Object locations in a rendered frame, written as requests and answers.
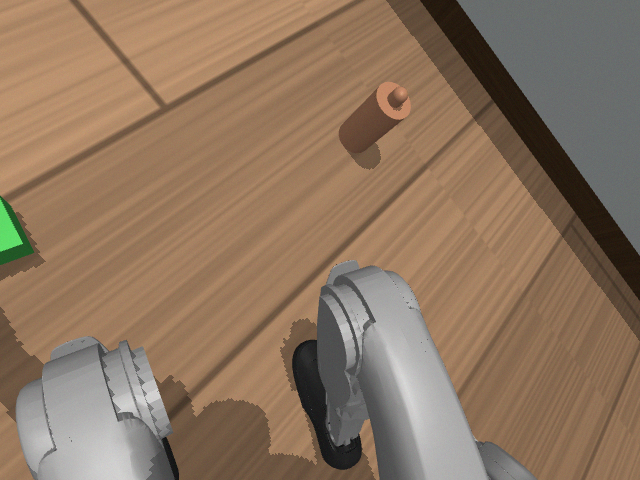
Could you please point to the right robot foot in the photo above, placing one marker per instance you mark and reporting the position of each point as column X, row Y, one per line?
column 313, row 399

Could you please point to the left robot foot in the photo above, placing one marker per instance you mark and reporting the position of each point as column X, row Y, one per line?
column 171, row 458

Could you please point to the right robot hand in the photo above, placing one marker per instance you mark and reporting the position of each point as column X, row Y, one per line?
column 500, row 465

